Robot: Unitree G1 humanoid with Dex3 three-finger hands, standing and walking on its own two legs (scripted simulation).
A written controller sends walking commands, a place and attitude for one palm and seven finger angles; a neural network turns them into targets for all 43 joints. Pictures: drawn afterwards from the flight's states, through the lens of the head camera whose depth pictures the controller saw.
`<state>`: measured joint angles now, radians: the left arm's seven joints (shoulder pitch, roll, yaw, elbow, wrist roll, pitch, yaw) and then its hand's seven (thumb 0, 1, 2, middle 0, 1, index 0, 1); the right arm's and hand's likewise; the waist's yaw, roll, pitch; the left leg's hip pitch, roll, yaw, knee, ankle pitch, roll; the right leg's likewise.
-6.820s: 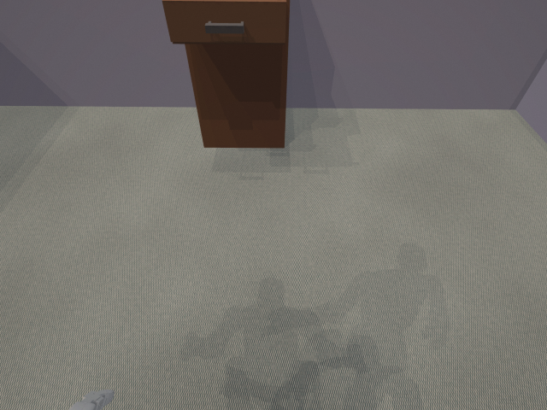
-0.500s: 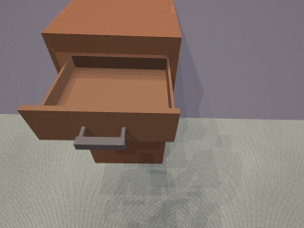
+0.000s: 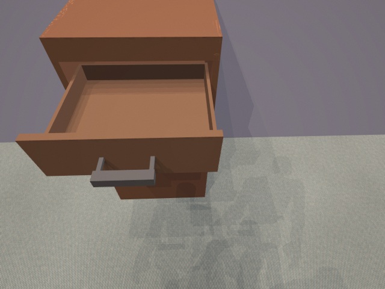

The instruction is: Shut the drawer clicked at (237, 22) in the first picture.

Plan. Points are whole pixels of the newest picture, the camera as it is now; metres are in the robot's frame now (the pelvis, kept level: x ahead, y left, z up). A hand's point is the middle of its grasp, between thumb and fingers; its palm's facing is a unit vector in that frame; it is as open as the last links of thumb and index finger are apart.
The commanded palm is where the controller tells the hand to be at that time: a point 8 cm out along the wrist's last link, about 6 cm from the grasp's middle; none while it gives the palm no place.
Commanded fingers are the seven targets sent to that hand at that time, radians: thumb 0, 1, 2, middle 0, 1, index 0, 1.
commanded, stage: shuffle to correct the standing spot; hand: left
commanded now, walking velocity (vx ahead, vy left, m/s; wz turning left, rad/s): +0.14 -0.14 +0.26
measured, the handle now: (125, 169) +0.36 +0.17 +0.03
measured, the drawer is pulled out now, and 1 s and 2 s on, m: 0.29 0.29 0.29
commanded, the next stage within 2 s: come to a stop and stand still in 0.18 s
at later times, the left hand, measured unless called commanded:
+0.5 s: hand out of the picture +0.04 +0.11 -0.19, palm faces +0.17 -0.98 -0.14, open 7.4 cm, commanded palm none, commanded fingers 0.00 0.90 0.90 -0.20 -0.30 -0.20 -0.30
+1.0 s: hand out of the picture +0.06 +0.15 -0.19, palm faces +0.11 -0.97 -0.21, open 7.4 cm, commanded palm none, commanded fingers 0.00 0.90 0.90 -0.20 -0.30 -0.20 -0.30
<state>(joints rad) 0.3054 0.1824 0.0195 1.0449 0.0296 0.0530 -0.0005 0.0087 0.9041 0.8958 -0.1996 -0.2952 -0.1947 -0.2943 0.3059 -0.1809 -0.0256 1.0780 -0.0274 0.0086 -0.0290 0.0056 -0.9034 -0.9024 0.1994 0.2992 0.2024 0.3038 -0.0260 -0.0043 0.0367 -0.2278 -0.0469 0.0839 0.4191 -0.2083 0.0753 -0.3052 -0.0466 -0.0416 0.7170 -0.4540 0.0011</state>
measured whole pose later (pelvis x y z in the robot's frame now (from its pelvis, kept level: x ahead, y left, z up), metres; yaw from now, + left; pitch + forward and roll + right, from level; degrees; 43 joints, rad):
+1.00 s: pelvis +0.05 -0.04 -0.01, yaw +3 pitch -2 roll +1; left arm 0.25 0.18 0.02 1.01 0.01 0.03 0.04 0.01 0.90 0.90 -0.20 -0.30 -0.20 -0.29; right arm 0.20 -0.16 -0.02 1.04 -0.01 0.03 -0.02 0.01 -0.91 -0.90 0.19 0.30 0.20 0.30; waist 0.02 -0.03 0.07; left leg -0.26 0.00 0.07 0.58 -0.29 0.02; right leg -0.18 -0.02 -0.09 0.60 -0.39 -0.03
